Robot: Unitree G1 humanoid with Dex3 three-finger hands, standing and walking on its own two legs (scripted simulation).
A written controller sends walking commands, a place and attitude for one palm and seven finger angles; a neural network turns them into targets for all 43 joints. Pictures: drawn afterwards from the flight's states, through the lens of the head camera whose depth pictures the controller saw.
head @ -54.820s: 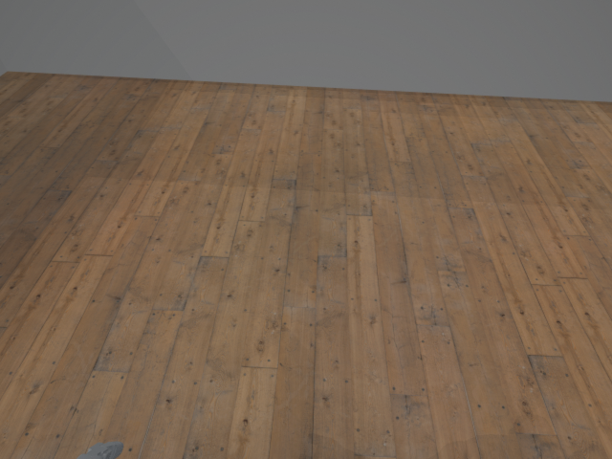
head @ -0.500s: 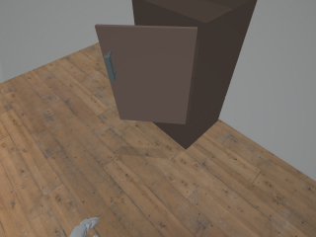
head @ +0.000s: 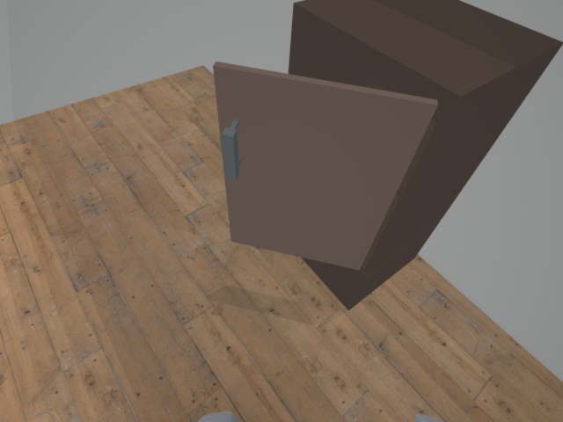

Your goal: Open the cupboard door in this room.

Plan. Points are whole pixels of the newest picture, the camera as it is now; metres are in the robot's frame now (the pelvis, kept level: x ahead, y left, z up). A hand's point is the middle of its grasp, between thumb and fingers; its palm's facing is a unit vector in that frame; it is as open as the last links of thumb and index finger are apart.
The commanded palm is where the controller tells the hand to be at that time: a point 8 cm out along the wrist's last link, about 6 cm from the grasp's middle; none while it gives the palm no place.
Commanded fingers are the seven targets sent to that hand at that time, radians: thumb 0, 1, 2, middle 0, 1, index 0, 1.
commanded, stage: come to a stop and stand still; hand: left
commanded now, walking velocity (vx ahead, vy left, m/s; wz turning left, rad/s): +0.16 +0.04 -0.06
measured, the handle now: (234, 148) +0.64 +0.18 -0.03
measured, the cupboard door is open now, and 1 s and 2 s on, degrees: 40 40 40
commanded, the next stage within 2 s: look again from close up in 1.22 s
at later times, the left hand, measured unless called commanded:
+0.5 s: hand (171, 404) +0.16 +0.19 -0.16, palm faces -0.01 -0.97 -0.24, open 7.3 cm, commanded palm none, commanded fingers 0.00 0.90 0.90 -0.20 -0.30 -0.20 -0.30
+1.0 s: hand out of the picture +0.05 +0.17 -0.16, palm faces +0.00 -0.98 -0.19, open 7.4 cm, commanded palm none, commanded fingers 0.00 0.90 0.90 -0.20 -0.30 -0.20 -0.30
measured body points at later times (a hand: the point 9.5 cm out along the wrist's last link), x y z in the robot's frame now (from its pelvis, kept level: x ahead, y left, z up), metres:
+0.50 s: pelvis +0.06 +0.00 +0.01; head +0.10 +0.00 +0.46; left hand +0.16 +0.24 -0.14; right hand +0.09 -0.25 -0.14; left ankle +0.03 +0.11 -0.69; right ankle +0.08 -0.11 -0.72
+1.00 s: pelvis +0.04 -0.01 +0.02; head +0.05 -0.01 +0.47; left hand +0.05 +0.22 -0.14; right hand +0.05 -0.24 -0.14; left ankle +0.05 +0.12 -0.72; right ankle +0.00 -0.12 -0.72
